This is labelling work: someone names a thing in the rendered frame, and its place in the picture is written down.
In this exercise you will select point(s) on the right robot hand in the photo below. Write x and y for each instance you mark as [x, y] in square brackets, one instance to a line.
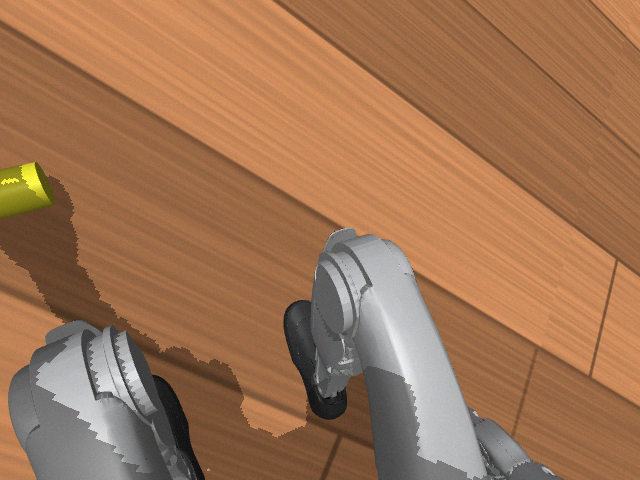
[501, 453]

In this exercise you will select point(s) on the right robot foot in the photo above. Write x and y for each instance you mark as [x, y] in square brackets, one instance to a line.
[302, 350]

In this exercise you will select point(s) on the left robot foot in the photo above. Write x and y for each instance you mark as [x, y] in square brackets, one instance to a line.
[179, 425]

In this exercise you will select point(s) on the can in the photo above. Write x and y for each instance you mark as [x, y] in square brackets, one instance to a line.
[24, 188]

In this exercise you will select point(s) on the right robot arm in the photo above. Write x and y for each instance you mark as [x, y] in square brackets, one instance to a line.
[533, 471]

